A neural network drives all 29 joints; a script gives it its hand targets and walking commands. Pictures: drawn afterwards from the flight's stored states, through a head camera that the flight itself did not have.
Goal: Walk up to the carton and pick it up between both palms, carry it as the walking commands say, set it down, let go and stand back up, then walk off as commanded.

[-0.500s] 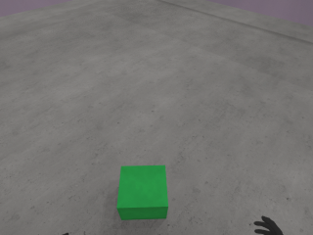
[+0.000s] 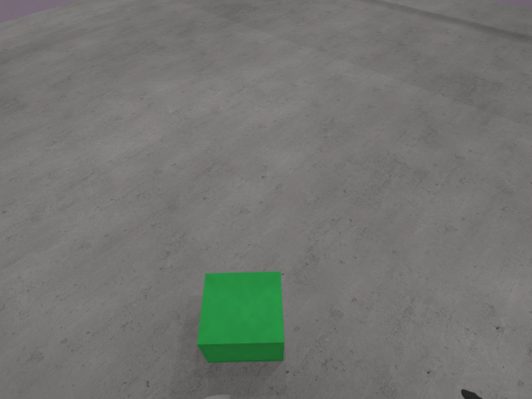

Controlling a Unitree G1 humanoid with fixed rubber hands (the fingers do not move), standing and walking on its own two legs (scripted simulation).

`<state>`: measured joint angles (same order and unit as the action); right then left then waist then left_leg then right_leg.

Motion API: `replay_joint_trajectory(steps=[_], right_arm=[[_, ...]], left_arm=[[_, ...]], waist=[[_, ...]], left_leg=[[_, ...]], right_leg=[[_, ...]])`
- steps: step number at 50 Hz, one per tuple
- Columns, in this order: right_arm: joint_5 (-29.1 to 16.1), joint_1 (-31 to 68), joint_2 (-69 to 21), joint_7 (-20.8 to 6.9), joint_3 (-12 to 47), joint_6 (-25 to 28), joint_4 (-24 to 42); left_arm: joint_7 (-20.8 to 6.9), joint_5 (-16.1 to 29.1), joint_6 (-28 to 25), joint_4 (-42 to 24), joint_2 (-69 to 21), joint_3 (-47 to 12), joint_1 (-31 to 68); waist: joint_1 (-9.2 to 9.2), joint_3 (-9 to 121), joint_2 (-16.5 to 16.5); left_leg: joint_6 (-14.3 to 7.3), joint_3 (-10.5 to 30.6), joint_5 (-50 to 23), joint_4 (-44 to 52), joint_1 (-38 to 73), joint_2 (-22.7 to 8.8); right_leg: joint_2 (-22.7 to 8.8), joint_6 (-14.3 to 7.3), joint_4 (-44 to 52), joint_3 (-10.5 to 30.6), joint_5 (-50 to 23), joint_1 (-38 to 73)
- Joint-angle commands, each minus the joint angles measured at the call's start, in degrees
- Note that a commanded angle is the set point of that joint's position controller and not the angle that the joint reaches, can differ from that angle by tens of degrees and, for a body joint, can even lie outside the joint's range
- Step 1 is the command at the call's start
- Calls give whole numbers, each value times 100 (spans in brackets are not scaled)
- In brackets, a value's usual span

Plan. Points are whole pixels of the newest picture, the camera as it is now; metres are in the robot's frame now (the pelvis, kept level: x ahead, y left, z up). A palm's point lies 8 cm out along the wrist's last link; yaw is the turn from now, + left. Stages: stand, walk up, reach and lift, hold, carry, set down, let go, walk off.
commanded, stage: walk off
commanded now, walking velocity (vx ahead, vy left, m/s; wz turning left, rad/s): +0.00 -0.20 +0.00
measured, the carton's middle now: (244, 317) +0.48 +0.12 -0.66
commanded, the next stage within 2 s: stand in 1.90 s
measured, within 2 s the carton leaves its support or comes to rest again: neither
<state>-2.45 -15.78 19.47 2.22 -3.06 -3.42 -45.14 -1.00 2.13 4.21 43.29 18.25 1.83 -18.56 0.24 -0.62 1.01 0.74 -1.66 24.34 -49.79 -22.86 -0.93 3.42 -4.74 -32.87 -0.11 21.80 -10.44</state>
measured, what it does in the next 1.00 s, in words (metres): steps to the right: left foot, then right foot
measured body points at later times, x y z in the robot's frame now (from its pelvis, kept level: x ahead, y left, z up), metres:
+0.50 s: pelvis +0.01 -0.02 +0.01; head +0.02 +0.00 +0.46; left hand +0.12 +0.25 -0.12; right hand +0.06 -0.32 -0.10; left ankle -0.01 +0.12 -0.73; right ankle +0.02 -0.17 -0.67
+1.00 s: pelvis +0.00 -0.10 +0.00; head +0.02 -0.08 +0.45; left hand +0.07 +0.18 -0.13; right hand +0.09 -0.39 -0.12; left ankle -0.03 +0.02 -0.73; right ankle +0.04 -0.19 -0.72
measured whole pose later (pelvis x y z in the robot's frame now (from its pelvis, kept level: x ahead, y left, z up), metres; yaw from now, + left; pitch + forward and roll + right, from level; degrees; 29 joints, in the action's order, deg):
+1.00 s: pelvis +0.00 -0.10 +0.00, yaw +6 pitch +0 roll -1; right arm -2.4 -17.2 16.4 3.4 -3.0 -3.3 -45.6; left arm -0.3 1.9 4.7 42.7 17.6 1.0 -14.8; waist -0.1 -2.2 1.0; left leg -0.1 -1.3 21.0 -34.3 -13.9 -2.7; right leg 2.0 -3.4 -38.1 -5.3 18.6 -20.4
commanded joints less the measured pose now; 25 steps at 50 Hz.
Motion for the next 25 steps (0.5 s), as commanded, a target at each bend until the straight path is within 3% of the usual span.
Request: replay_joint_trajectory(steps=[1,2,3,4,5,6,7,8,9,10,11,12,13,14,15,16,17,18,19,20,21,22,23,25], right_arm=[[366,193,424,169,-89,39,96],[336,288,163,128,14,22,143],[354,261,151,119,46,82,227],[366,320,337,108,-10,48,194],[331,218,245,133,15,97,183],[300,331,33,120,115,123,260],[271,167,64,161,96,138,147],[257,-572,-75,189,86,228,-86],[350,-1091,423,289,-40,260,-210],[395,-1315,1308,332,-253,259,-284],[416,-1095,1355,349,-214,208,-311],[393,-1229,1317,311,-184,192,-313],[395,-689,1053,275,-147,205,-247],[435,-365,851,278,-110,174,-130],[459,-326,688,236,-103,177,-219],[493,-103,654,210,-98,180,-40],[524,-461,454,217,-18,156,-192],[516,-563,384,190,-23,185,-223],[491,-847,495,197,-68,168,-260],[498,-869,472,172,-55,147,-275],[494,-716,817,157,-154,124,-161],[547,-377,869,153,-210,107,-80],[566,-308,1102,143,-273,96,-6],[497,-54,1103,146,-258,96,87]], left_arm=[[184,-475,-16,-455,481,4,-53],[180,-491,-24,-386,412,-11,-140],[209,-570,22,-418,427,-30,-78],[200,-567,-19,-458,359,-33,138],[213,-617,61,-368,481,3,-4],[171,-573,81,-345,604,59,-121],[156,-566,56,-272,503,27,-57],[176,-510,8,-195,578,44,-85],[222,-457,-39,-304,456,20,-41],[167,-491,-138,-649,244,-29,287],[173,-681,-39,-736,390,73,717],[185,-643,82,-699,436,117,698],[131,-524,99,-514,653,189,593],[56,-537,131,-593,554,133,560],[37,-545,197,-563,379,64,607],[24,-521,151,-502,340,44,524],[18,-506,123,-450,200,15,414],[-1,-559,112,-535,258,42,663],[-4,-546,141,-474,105,10,525],[-79,-535,168,-442,95,-8,569],[-129,-497,185,-581,62,-16,855],[-146,-439,164,-655,-23,-7,1065],[-136,-442,160,-690,18,-2,962],[-115,-420,110,-563,156,65,718]], waist=[[241,-26,341],[243,-322,808],[241,-191,708],[133,-372,856],[202,-296,835],[243,-156,897],[139,-109,873],[-177,311,577],[-425,412,304],[-614,748,-1438],[-461,503,-1173],[-444,231,-876],[-173,-108,-158],[-81,-327,-288],[-107,-425,-410],[-39,-470,-521],[-134,-348,-871],[-203,-365,-832],[-219,-334,-1079],[-297,-317,-1505],[-302,-310,-1547],[-253,-609,-1361],[-262,-440,-1381],[-67,-394,-1551]], left_leg=[[128,152,750,-1423,-908,232],[114,23,814,-1038,-903,97],[136,-58,755,-521,-635,1],[116,-185,633,-415,-643,-41],[144,-222,723,185,-503,-18],[106,-304,621,684,-118,-35],[34,-395,253,1420,26,-39],[16,-372,-869,2262,1040,-88],[-128,125,-2170,2667,2199,-504],[-715,2295,-4409,2973,3370,-2224],[-1380,2846,-5609,2851,2842,-2841],[-1544,2876,-5356,3009,2180,-2973],[-1506,2317,-4523,3065,1633,-2617],[-1314,1870,-3861,3114,1247,-2296],[-1209,1802,-3443,3145,1197,-2207],[-959,1264,-3530,3058,1074,-1856],[-953,1241,-3754,3020,1399,-1777],[-940,1376,-4359,2928,1474,-1738],[-885,1285,-3939,3047,1431,-1837],[-853,1330,-3675,3059,1315,-1701],[-852,1200,-3193,3111,1037,-1704],[-781,1017,-3030,3185,582,-1544],[-639,966,-2474,3198,702,-1622],[-584,1097,-2189,3155,386,-1666]], right_leg=[[-1304,-723,962,815,-4334,627],[-1230,-688,964,753,-4191,447],[-1196,-655,960,698,-4109,505],[-1230,-668,888,772,-3935,365],[-1086,-586,783,693,-4120,566],[-1132,-611,731,846,-3765,329],[-1049,-491,539,638,-4249,521],[-1058,-349,145,555,-4264,358],[-873,-92,-567,392,-3719,-632],[-298,412,-1878,-29,-926,-2162],[-221,355,-2952,225,1256,-2568],[-261,410,-3245,747,1271,-2451],[-338,458,-3429,936,808,-2100],[-433,493,-3244,755,464,-2095],[-440,597,-3151,676,326,-2105],[-426,634,-2602,493,279,-1925],[-342,698,-2394,238,389,-1955],[-286,686,-2359,302,346,-1991],[-401,703,-2264,211,240,-2039],[-397,808,-2159,126,51,-1948],[-511,854,-1980,60,54,-1736],[-567,792,-1548,0,-45,-1518],[-580,847,-1074,-79,161,-1236],[-572,731,-237,-164,-341,-512]])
